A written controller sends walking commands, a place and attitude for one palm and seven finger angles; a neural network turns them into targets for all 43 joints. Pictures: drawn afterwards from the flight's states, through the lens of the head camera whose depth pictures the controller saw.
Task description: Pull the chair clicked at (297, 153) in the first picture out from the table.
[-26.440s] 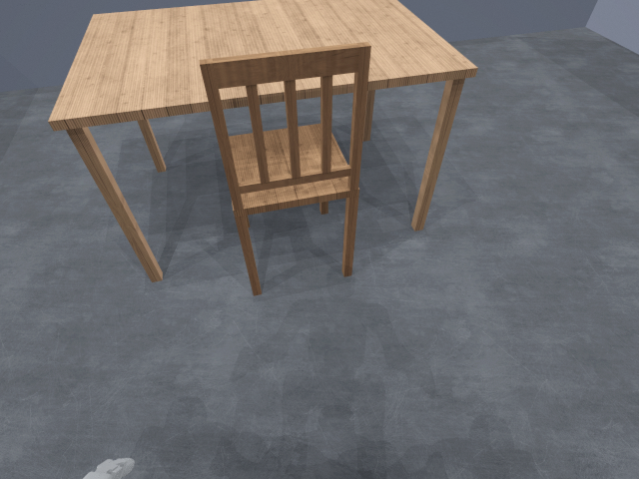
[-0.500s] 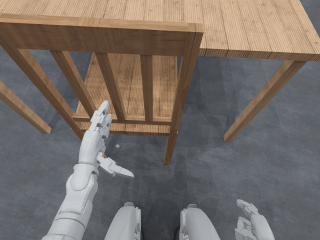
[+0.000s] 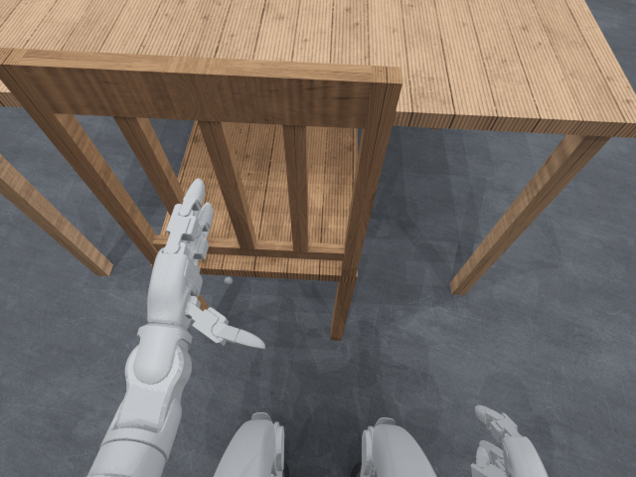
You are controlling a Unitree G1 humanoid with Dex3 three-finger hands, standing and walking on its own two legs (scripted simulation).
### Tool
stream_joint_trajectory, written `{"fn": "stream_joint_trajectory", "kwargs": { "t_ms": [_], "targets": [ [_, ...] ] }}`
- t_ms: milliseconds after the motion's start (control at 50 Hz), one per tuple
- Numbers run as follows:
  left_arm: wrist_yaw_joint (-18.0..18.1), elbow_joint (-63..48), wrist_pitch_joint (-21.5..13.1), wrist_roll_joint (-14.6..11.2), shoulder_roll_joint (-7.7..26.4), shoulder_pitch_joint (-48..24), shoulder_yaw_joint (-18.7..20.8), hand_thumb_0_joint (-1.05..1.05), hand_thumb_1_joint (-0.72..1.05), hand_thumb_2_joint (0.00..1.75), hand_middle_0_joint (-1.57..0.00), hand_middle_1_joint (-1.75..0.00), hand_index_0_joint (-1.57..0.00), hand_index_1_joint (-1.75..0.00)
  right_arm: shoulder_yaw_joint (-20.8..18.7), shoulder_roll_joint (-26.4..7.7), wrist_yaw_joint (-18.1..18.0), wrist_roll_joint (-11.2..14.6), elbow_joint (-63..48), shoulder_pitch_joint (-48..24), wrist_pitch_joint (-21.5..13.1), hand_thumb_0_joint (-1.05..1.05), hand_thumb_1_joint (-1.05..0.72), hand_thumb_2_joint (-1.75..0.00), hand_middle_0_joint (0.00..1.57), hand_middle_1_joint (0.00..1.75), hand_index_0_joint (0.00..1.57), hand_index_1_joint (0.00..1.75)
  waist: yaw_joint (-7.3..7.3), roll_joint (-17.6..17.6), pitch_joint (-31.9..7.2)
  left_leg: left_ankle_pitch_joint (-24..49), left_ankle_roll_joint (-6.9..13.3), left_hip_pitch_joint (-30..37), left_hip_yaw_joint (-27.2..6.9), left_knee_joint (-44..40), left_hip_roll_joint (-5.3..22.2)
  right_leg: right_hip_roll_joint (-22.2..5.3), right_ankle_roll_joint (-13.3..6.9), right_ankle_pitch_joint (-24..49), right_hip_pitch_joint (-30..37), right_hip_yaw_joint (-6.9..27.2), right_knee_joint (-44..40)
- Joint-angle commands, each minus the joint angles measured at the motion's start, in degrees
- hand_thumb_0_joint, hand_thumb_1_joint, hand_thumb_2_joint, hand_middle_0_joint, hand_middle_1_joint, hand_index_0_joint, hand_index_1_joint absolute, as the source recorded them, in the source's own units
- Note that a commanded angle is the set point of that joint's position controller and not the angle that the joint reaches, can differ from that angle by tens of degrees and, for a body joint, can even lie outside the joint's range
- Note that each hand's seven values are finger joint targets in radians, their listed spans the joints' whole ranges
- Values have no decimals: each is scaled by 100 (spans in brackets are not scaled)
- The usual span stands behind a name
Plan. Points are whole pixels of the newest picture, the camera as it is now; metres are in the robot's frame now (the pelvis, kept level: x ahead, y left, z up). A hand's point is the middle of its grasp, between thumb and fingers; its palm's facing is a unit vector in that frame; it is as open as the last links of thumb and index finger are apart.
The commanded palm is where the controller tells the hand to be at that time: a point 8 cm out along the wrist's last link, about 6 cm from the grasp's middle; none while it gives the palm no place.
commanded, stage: aim the fingers beside a spindle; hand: left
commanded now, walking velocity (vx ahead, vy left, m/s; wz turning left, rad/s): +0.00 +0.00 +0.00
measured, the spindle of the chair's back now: (234, 193) +0.48 +0.13 +0.02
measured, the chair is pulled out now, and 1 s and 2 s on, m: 0.00 0.00 0.00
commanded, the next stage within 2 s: push the fingers through the gap in 0.34 s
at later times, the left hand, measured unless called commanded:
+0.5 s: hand (249, 305) +0.33 +0.10 -0.01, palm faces -0.14 -0.99 +0.02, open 16.9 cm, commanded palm +0.32 +0.16 +0.01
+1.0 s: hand (242, 248) +0.39 +0.11 +0.02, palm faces -0.06 -1.00 -0.05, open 17.0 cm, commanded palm +0.37 +0.16 +0.01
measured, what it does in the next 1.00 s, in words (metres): stands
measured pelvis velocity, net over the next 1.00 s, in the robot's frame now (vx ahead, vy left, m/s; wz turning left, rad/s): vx -0.01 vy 0.00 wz -0.01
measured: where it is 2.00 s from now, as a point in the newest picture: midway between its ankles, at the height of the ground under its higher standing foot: outside the picture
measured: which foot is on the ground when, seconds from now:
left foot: down 0.00-1.00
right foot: down 0.00-1.00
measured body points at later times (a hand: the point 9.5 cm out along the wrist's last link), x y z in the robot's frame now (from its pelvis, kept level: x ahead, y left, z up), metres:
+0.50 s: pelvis -0.01 +0.00 -0.01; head +0.11 +0.01 +0.43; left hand +0.33 +0.15 -0.01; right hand +0.14 -0.25 -0.11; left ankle +0.02 +0.10 -0.63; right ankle +0.01 -0.11 -0.63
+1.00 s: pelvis -0.01 +0.00 -0.01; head +0.11 +0.01 +0.43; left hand +0.39 +0.16 +0.02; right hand +0.10 -0.25 -0.13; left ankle +0.02 +0.10 -0.63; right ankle +0.01 -0.11 -0.63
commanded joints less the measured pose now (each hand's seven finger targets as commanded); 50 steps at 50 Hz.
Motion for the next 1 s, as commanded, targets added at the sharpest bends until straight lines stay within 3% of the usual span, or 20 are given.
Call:
{"fn": "stream_joint_trajectory", "kwargs": {
  "t_ms": [0, 40, 100, 140, 180, 260, 300, 340, 360, 420, 460, 560, 600, 640, 680, 760, 800, 900, 940, 980],
  "targets": [
    [-190, 464, 248, 41, 81, -930, 37, 0, -50, 30, -6, -8, -6, -8, -304, -839, -3, 66, -693, 98, -99, 0, -90, -90, 20, 30, 20, 30, -287, -589, -1256, 1000, -7, 688, -301, -724, -131, 114, 2, 1066, 786, 414, -953],
    [-314, 119, 285, -89, 332, -980, 267, 0, -50, 30, -6, -8, -6, -8, -328, -842, -32, 65, -854, 76, -67, 0, -90, -90, 20, 30, 20, 30, -127, -383, -1775, 1273, -7, 838, -245, -712, -133, 101, -14, 1373, 1085, 481, -903],
    [-266, -1718, -120, -284, 829, -1510, 614, 0, -50, 30, -6, -8, -6, -8, -341, -722, -74, 21, -1014, 42, -148, 0, -90, -90, 20, 30, 20, 30, 122, 342, -3071, 2194, -36, 1742, -257, -750, -112, 73, -27, 2200, 1664, 544, -770],
    [-60, -2502, -379, -332, 1173, -1306, 890, 0, -50, 30, -6, -8, -6, -8, -333, -682, -100, -4, -993, 91, -216, 0, -90, -90, 20, 30, 20, 30, 169, 390, -3371, 2706, -63, 2113, -330, -782, -63, 105, -34, 2525, 1764, 491, -698],
    [53, -2423, -436, -292, 800, -881, 595, 0, -50, 30, -6, -8, -6, -8, -306, -603, -74, -16, -910, 87, -245, 0, -90, -90, 20, 30, 20, 30, 33, 268, -3082, 2820, -50, 2138, -334, -808, -35, 110, -1, 2570, 1637, 446, -739],
    [-81, -342, -12, -6, 85, -772, -69, 0, -50, 30, -6, -8, -6, -8, -286, -734, -27, 11, -603, 111, -192, 0, -90, -90, 20, 30, 20, 30, -474, -459, -1295, 1459, -20, 1077, -401, -741, -17, 160, 62, 1454, 676, 317, -891],
    [-315, 459, 268, -12, -164, -871, -284, 0, -50, 30, -6, -8, -6, -8, -283, -841, -24, 99, -629, 108, -137, 0, -90, -90, 20, 30, 20, 30, -513, -792, -807, 738, -6, 642, -400, -741, -72, 142, 49, 777, 465, 346, -1043],
    [-484, 457, 370, -86, -280, -1033, -401, 0, -50, 30, -6, -8, -6, -8, -300, -876, -39, 147, -754, 68, -126, 0, -90, -90, 20, 30, 20, 30, -398, -664, -965, 675, 8, 730, -391, -799, -108, 115, -1, 652, 538, 372, -1076],
    [-506, 145, 335, -124, -168, -1159, -310, 0, -50, 30, -6, -8, -6, -8, -324, -869, -48, 136, -821, 62, -130, 0, -90, -90, 20, 30, 20, 30, -312, -433, -1398, 886, 10, 941, -378, -784, -113, 100, -19, 842, 647, 377, -1008],
    [-286, -1744, -85, -244, 608, -1579, 303, 0, -50, 30, -6, -8, -6, -8, -373, -773, -100, 43, -1015, 43, -195, 0, -90, -90, 20, 30, 20, 30, 72, 370, -2930, 2022, -42, 1956, -379, -784, -85, 74, -53, 1733, 1185, 436, -789],
    [63, -2388, -396, -195, 969, -1705, 627, 0, -50, 30, -6, -8, -6, -8, -336, -700, -104, -41, -931, 110, -233, 0, -90, -90, 20, 30, 20, 30, 121, 656, -3263, 2647, -100, 2339, -454, -746, -56, 99, -60, 2085, 1126, 406, -610],
    [457, -563, -440, 187, 360, -1720, 241, 0, -50, 30, -6, -8, -6, -8, -284, -667, 3, -116, -524, 82, -205, 0, -90, -90, 20, 30, 20, 30, -398, -160, -1800, 1691, -47, 1157, -472, -489, -29, 151, 37, 1415, 383, 316, -535],
    [287, 176, -148, 266, 254, -1706, 106, 0, -50, 30, -6, -8, -6, -8, -296, -766, 27, -75, -556, 99, -130, 0, -90, -90, 20, 30, 20, 30, -413, -290, -1536, 1080, -39, 779, -411, -547, -76, 147, 23, 996, 395, 351, -669],
    [58, 593, 191, 210, 159, -1767, 31, 0, -50, 30, -6, -8, -6, -8, -303, -843, 15, 0, -636, 152, -52, 0, -90, -90, 20, 30, 20, 30, -401, -372, -1566, 926, -24, 812, -379, -679, -95, 149, -1, 896, 525, 362, -819],
    [-118, 279, 378, 57, 240, -2260, 65, 0, -50, 30, -6, -8, -6, -8, -323, -879, -30, 56, -722, 187, -7, 0, -90, -90, 20, 30, 20, 30, -337, -77, -2061, 1174, -29, 1134, -391, -745, -98, 133, -17, 1126, 721, 389, -840],
    [-58, -1171, 124, -252, 706, -2809, 529, 0, -50, 30, -6, -8, -6, -8, -342, -808, -128, 31, -783, 264, -96, 0, -90, -90, 20, 30, 20, 30, -127, 338, -3325, 2377, -80, 2155, -489, -754, -38, 127, -13, 2011, 1134, 390, -717],
    [81, -1154, -97, -209, 616, -2704, 469, 0, -50, 30, -6, -8, -6, -8, -334, -732, -121, -4, -646, 323, -151, 0, -90, -90, 20, 30, 20, 30, -227, 99, -3200, 2594, -73, 2121, -476, -699, -14, 136, 22, 2241, 1146, 382, -698],
    [188, 666, -137, 165, 404, -2858, 330, 0, -50, 30, -6, -8, -6, -8, -315, -777, -31, -55, -316, 447, -95, 0, -90, -90, 20, 30, 20, 30, -561, -502, -1702, 1455, -14, 910, -415, -567, -53, 167, 56, 1418, 563, 364, -754],
    [138, 1099, -61, 188, 581, -2971, 532, 0, -50, 30, -6, -8, -6, -8, -316, -830, -24, -40, -336, 458, -46, 0, -90, -90, 20, 30, 20, 30, -508, -428, -1561, 1136, -8, 711, -351, -606, -96, 166, 26, 1136, 561, 406, -845],
    [81, 967, -37, 124, 713, -3155, 697, 0, -50, 30, -6, -8, -6, -8, -327, -829, -15, -42, -414, 479, -11, 0, -90, -90, 20, 30, 20, 30, -370, -35, -2048, 1355, -24, 936, -298, -631, -127, 149, -5, 1356, 775, 466, -820]
  ]
}}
